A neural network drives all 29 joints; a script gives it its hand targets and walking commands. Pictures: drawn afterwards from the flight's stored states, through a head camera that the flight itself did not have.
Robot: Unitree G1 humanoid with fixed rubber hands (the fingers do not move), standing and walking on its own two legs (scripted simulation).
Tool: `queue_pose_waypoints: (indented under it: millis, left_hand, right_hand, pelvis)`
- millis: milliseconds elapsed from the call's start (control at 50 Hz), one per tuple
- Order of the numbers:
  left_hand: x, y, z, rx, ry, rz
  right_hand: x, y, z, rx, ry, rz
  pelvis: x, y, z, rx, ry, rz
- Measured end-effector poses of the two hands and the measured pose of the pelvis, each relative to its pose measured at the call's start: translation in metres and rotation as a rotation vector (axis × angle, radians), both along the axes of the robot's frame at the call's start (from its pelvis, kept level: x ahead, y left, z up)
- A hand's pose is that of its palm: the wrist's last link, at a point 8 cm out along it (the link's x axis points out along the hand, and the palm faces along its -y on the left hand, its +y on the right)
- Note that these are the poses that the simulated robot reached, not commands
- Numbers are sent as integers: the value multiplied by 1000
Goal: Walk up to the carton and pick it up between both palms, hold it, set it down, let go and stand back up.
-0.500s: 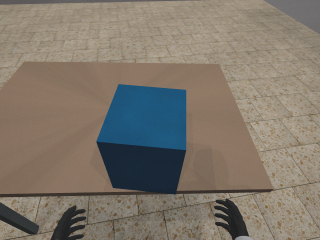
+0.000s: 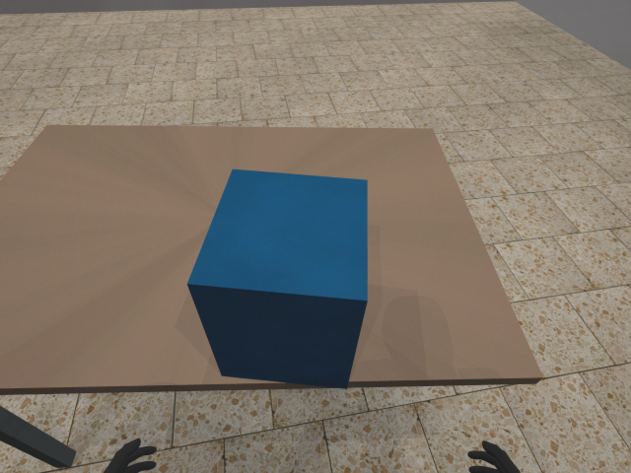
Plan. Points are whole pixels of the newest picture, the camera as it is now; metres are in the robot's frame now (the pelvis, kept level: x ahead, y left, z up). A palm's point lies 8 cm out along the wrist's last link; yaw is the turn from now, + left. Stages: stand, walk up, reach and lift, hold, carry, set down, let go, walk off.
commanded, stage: stand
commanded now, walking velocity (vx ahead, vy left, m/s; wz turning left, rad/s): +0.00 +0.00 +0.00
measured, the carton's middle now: (291, 282) +0.39 +0.01 +0.00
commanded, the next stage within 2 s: none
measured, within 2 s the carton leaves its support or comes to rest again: neither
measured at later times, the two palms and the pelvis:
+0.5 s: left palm out of the picture +0.10 +0.26 -0.11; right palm out of the picture +0.07 -0.25 -0.11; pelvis -0.01 +0.00 +0.00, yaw +0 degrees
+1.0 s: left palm out of the picture +0.07 +0.27 -0.11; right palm out of the picture +0.05 -0.25 -0.12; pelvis -0.02 +0.00 +0.00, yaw +0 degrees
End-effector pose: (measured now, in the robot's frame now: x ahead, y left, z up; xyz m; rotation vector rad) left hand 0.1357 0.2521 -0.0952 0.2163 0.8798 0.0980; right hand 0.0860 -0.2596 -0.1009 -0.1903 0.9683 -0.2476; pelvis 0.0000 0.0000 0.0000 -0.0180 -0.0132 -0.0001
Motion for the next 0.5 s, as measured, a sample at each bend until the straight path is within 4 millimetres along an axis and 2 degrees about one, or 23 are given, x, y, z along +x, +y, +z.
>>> queue_pose_waypoints:
  millis: [500]
  left_hand:
    - [-31,11,-11,23,100,28]
  right_hand:
    - [-13,8,-9,21,50,20]
  pelvis:
    - [-7,1,0,-1,-9,0]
